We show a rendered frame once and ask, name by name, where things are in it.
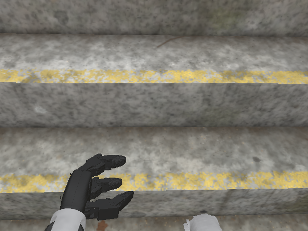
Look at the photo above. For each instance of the left robot forearm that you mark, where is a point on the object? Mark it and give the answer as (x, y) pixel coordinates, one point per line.
(67, 220)

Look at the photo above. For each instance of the robot right thigh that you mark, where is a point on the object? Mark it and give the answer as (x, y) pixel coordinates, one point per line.
(203, 222)

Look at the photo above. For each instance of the robot left hand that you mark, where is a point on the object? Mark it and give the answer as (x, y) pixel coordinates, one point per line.
(81, 188)

